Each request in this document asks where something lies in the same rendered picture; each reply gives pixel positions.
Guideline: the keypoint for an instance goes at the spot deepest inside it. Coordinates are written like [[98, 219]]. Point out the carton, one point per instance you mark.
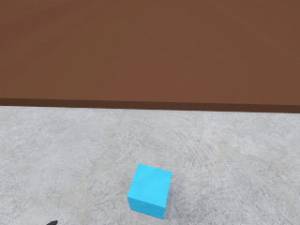
[[149, 190]]

